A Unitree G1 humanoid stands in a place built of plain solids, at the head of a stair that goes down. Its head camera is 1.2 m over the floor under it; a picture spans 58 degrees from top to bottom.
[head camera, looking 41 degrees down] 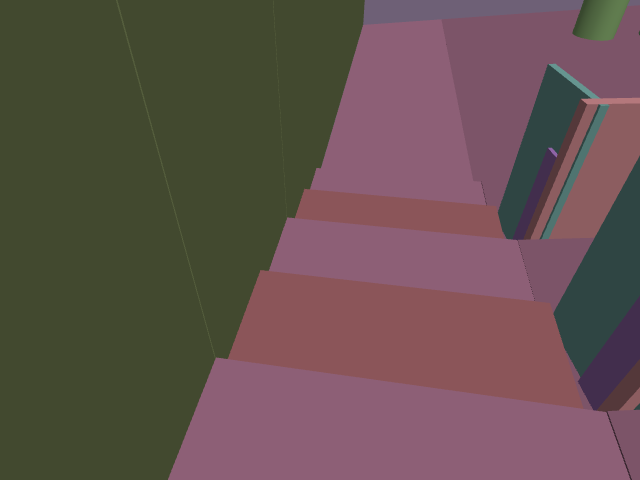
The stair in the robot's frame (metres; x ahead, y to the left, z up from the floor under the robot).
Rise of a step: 0.12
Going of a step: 0.50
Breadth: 1.18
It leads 9 degrees to the right of straight ahead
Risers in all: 5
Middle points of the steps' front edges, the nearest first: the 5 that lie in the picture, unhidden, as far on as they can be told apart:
0.71 -0.25 0.00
1.22 -0.33 -0.11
1.74 -0.41 -0.23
2.21 -0.48 -0.36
2.68 -0.56 -0.50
